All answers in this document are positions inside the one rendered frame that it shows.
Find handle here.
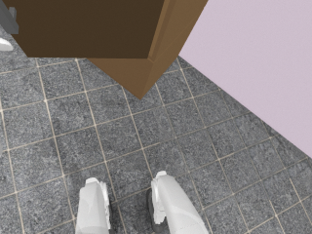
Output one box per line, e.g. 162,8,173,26
0,0,20,34

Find cupboard door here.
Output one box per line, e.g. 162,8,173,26
2,0,165,59

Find robot right foot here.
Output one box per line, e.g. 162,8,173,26
145,187,165,233

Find right robot shin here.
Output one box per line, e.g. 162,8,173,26
152,171,167,224

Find left robot hand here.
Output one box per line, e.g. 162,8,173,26
0,38,14,52

